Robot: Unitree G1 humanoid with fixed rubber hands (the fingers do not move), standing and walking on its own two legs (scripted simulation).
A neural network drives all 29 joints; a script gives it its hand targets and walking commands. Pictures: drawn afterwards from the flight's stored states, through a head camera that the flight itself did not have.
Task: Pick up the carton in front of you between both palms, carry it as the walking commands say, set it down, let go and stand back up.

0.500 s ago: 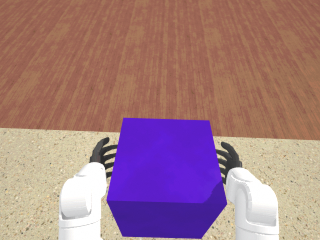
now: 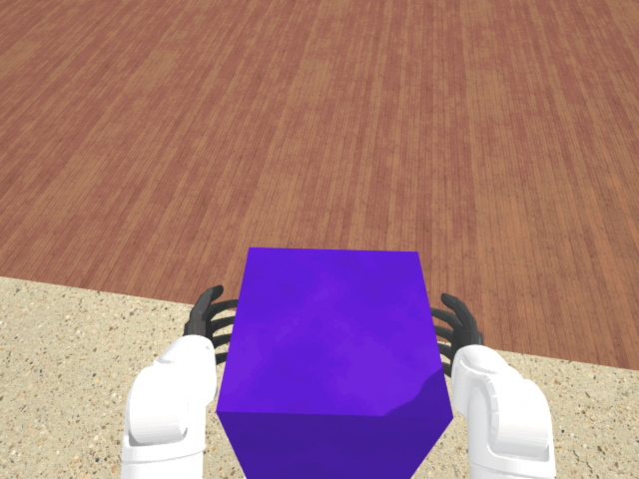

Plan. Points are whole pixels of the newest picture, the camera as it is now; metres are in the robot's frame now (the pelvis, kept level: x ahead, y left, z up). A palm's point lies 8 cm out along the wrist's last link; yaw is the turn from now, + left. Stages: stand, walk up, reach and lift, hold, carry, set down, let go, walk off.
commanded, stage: carry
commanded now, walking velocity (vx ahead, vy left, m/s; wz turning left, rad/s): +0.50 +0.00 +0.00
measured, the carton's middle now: (329, 371) +0.27 +0.01 -0.01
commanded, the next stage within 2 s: none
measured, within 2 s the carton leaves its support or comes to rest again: neither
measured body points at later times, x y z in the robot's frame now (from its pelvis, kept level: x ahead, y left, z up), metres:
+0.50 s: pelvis +0.34 +0.04 +0.00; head +0.36 +0.05 +0.45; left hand +0.64 +0.16 +0.07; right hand +0.61 -0.14 +0.08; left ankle +0.31 +0.11 -0.75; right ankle +0.37 -0.12 -0.69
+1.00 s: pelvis +0.66 -0.03 -0.01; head +0.72 -0.05 +0.44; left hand +1.05 +0.12 +0.14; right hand +1.05 -0.19 +0.13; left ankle +0.72 +0.11 -0.67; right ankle +0.63 -0.09 -0.75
